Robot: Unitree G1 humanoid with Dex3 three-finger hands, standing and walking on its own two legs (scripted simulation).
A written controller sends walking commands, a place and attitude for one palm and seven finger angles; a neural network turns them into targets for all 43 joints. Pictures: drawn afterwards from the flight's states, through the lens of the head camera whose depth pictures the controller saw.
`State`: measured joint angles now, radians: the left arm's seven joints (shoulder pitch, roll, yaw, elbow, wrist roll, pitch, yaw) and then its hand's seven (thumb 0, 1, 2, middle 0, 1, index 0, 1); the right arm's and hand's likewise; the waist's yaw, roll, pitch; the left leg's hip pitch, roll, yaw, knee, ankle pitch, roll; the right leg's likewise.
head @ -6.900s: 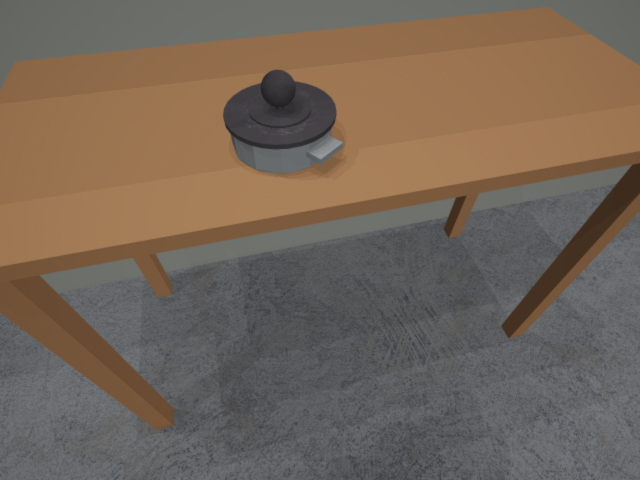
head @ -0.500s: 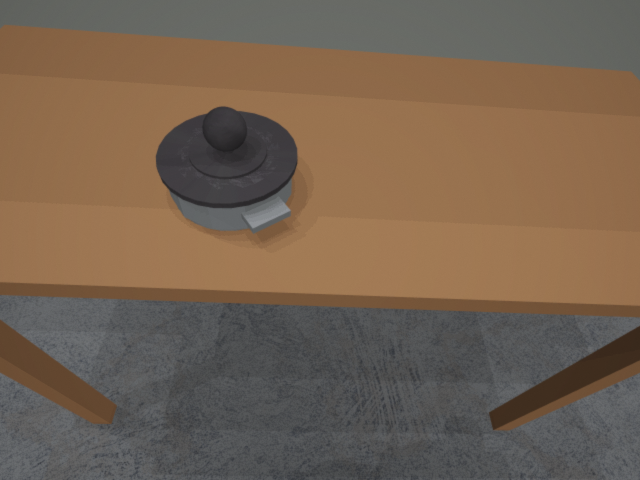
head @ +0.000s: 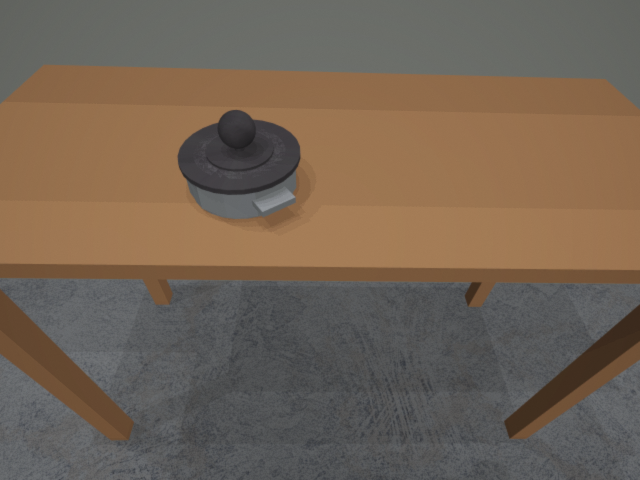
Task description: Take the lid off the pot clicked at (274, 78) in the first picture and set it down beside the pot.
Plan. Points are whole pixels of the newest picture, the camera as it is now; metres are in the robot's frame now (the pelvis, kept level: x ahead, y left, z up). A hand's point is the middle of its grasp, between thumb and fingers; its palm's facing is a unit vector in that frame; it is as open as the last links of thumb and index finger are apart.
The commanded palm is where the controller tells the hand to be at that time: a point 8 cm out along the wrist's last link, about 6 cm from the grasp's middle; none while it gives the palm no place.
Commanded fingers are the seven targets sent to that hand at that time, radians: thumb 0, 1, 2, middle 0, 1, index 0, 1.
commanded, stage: come to a stop and stand still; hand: left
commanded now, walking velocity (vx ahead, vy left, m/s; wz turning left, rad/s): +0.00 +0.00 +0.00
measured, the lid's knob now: (236, 129) +0.51 +0.15 +0.19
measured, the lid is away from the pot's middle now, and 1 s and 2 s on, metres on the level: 0.00 0.00 0.00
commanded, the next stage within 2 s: look again from close up in 0.36 s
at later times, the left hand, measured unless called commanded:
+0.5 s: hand out of the picture +0.00 +0.18 -0.17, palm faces +0.01 -0.98 -0.19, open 7.4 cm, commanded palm none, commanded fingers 0.00 0.90 0.90 -0.20 -0.30 -0.20 -0.30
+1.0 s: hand out of the picture +0.06 +0.18 -0.16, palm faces +0.00 -0.98 -0.20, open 7.4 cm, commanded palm none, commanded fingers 0.00 0.90 0.90 -0.20 -0.30 -0.20 -0.30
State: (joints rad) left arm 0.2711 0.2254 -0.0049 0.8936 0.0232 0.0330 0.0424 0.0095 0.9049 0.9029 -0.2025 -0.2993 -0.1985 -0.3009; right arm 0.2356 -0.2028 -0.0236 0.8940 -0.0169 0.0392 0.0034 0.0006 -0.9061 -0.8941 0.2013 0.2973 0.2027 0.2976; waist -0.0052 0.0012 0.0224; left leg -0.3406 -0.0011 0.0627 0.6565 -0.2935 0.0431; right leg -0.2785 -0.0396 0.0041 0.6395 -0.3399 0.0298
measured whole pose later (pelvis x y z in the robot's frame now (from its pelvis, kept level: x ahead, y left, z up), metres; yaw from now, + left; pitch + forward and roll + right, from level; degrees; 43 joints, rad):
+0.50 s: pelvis +0.01 +0.01 +0.01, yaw +0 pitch +0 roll -1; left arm 0.32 0.18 -0.01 1.03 0.02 0.01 0.04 0.01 0.91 0.90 -0.20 -0.30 -0.20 -0.30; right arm 0.25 -0.16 -0.02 1.04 0.00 0.01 -0.01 0.01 -0.92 -0.89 0.20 0.30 0.20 0.30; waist 0.01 -0.02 0.04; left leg -0.30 -0.01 0.07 0.55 -0.25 0.05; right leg -0.23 -0.04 0.01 0.51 -0.27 0.05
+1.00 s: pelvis +0.03 -0.01 +0.01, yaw -1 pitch +0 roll +0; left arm 0.25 0.19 0.00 1.03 0.02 0.00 0.03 0.01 0.91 0.90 -0.20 -0.30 -0.20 -0.30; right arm 0.20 -0.17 -0.01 1.06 0.00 0.00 -0.02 0.00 -0.92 -0.89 0.20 0.30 0.20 0.30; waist 0.01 -0.02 0.04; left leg -0.24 0.00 0.07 0.52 -0.27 0.03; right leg -0.19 -0.03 0.01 0.50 -0.30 0.04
